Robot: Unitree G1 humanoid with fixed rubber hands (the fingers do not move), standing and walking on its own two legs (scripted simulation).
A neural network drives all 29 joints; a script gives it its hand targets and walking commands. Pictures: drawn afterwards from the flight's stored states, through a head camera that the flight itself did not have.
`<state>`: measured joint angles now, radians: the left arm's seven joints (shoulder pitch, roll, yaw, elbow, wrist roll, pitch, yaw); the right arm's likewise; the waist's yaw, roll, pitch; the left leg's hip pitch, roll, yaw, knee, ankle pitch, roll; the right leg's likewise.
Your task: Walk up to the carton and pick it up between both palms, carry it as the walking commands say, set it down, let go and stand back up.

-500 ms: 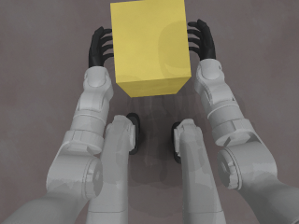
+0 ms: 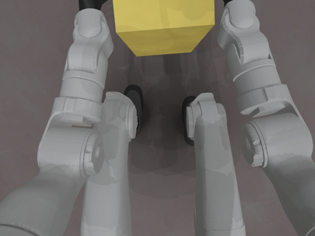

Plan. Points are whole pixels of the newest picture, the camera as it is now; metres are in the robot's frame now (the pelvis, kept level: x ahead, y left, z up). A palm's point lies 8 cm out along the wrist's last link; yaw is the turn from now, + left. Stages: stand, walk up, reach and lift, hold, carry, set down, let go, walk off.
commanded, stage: set down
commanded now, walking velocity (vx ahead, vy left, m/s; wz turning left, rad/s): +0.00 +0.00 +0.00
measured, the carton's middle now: (161, 3) +0.52 +0.00 -0.28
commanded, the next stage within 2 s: none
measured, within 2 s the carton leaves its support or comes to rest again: neither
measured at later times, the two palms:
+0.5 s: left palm out of the picture +0.54 +0.14 -0.26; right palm out of the picture +0.56 -0.12 -0.25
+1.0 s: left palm out of the picture +0.55 +0.15 -0.27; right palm out of the picture +0.57 -0.11 -0.28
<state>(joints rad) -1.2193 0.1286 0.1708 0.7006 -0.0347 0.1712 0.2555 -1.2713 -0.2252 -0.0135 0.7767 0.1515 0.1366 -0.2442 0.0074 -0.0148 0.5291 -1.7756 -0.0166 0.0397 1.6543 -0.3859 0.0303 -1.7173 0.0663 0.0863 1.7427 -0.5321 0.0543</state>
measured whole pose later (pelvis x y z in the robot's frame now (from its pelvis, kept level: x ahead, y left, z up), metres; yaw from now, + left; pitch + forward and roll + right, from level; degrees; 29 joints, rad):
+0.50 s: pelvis +0.00 -0.01 -0.09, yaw +0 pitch +30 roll +2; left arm -1.44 0.15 0.29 0.85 0.00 0.27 0.22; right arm -1.51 -0.21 -0.20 0.94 0.04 0.24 -0.17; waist 0.02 -0.02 0.52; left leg -2.03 -0.02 0.04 1.96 -0.45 0.01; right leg -1.97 0.09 0.08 2.06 -0.62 0.05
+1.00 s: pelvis +0.01 -0.01 -0.12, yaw +1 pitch +30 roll +1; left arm -1.51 0.19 0.29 0.94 0.00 0.30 0.18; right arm -1.50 -0.21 -0.27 0.96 0.04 0.24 -0.11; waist 0.05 -0.02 0.50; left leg -2.12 -0.03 0.04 2.05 -0.46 0.01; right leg -2.05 0.09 0.08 2.16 -0.64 0.05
